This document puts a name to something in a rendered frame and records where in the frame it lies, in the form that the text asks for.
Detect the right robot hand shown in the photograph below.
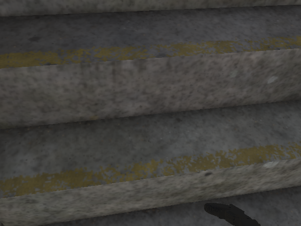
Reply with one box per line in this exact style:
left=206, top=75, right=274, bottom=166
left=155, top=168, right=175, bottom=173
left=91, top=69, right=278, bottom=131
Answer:
left=204, top=202, right=261, bottom=226

